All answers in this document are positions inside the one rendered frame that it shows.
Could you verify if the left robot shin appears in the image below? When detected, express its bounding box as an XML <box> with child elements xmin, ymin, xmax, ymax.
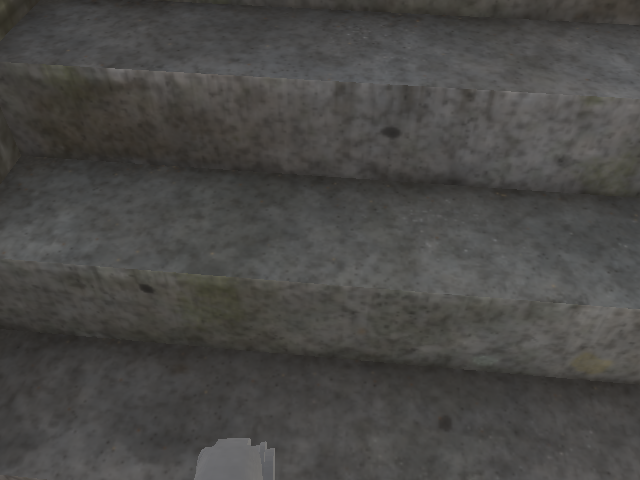
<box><xmin>195</xmin><ymin>447</ymin><xmax>210</xmax><ymax>475</ymax></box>

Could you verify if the left robot thigh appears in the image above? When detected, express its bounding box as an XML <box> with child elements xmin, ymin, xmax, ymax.
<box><xmin>194</xmin><ymin>438</ymin><xmax>275</xmax><ymax>480</ymax></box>

